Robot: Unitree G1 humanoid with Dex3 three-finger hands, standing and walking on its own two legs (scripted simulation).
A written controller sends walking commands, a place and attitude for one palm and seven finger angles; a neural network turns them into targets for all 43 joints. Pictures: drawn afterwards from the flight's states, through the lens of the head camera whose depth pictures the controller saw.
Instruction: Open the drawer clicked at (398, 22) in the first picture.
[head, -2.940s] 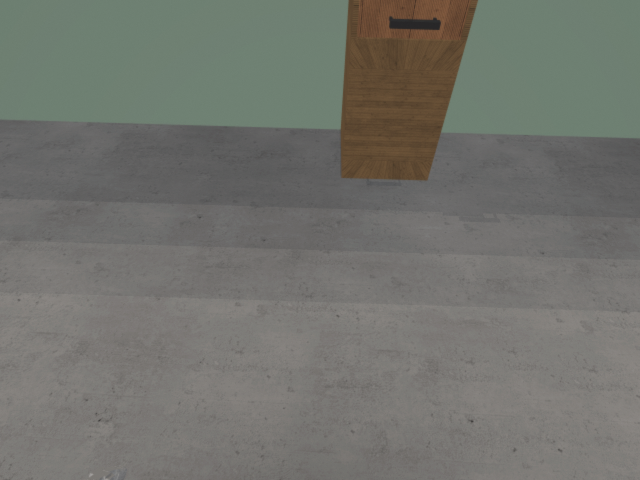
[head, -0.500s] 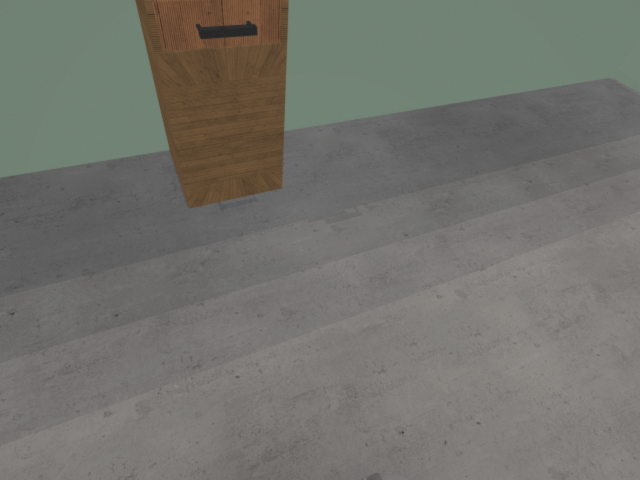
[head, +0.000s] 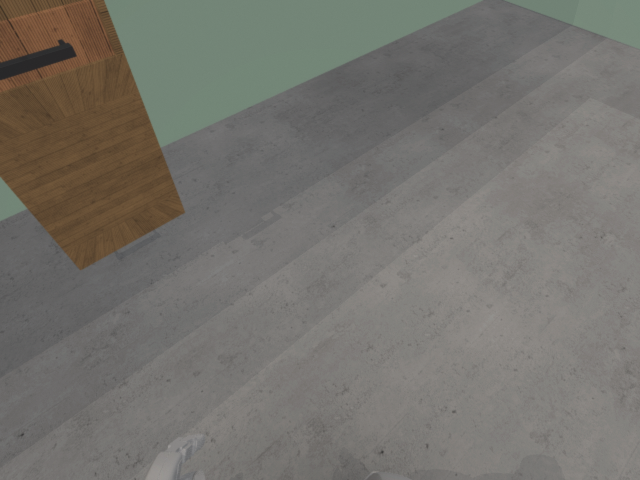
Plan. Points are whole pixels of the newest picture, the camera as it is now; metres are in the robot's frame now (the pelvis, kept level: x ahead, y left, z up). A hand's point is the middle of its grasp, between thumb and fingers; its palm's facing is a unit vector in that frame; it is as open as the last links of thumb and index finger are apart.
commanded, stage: walk to a spot facing it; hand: left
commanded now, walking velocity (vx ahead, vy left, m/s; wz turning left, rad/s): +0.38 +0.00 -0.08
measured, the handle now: (31, 57) +1.02 +0.67 -0.01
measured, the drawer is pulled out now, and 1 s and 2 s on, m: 0.00 0.00 0.00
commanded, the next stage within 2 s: turn to face it in 0.94 s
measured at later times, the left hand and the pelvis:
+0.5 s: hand (158, 432) +0.22 +0.24 -0.16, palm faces -0.03 -0.99 -0.15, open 7.4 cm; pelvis +0.20 +0.05 +0.02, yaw -6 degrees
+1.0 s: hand (247, 260) +0.51 +0.13 -0.15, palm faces -0.12 -0.96 -0.23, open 7.1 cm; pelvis +0.41 -0.04 +0.01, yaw -10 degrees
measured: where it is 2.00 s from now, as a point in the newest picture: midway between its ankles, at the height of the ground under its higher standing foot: (333, 362)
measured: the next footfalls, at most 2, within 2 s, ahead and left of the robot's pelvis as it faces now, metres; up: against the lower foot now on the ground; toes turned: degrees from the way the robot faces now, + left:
left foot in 0.30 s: +0.25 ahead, +0.16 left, +0.00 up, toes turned +9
right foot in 0.80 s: +0.46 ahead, -0.14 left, +0.00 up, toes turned -20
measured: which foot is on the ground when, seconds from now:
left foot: up 0.00-0.28, down 0.30-0.80, up 0.82-1.00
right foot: down 0.00-0.32, up 0.34-0.78, down 0.80-1.00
